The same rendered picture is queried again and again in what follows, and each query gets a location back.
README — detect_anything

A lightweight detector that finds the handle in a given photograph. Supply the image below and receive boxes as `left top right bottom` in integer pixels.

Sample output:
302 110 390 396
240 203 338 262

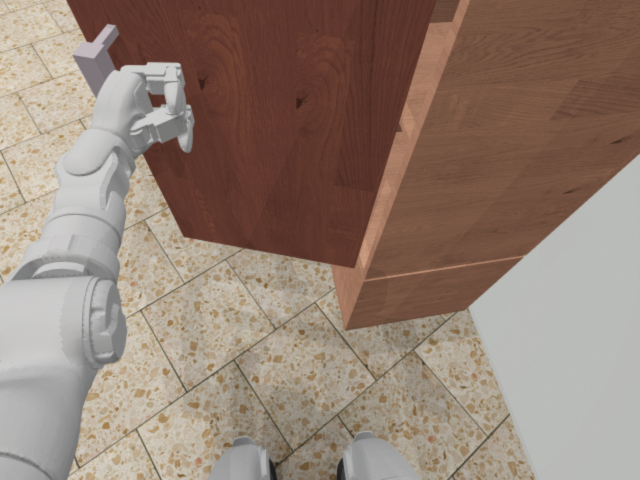
72 24 119 99

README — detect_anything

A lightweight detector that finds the left robot shin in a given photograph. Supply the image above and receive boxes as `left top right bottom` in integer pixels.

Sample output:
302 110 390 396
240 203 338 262
232 436 258 447

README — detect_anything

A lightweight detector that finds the left robot forearm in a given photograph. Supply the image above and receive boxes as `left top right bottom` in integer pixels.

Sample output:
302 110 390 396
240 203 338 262
0 129 136 289

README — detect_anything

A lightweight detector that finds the left robot hand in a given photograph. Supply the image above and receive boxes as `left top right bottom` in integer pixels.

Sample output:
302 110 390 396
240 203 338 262
90 62 195 160

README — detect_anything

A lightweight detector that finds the robot left thigh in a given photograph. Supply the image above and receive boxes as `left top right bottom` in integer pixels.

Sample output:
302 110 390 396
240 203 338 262
207 444 270 480

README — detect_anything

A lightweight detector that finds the robot left upper arm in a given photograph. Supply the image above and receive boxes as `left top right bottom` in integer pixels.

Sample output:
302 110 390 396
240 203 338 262
0 276 127 480

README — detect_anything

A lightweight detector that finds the cupboard door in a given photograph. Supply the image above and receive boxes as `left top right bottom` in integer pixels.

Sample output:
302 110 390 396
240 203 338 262
66 0 436 268

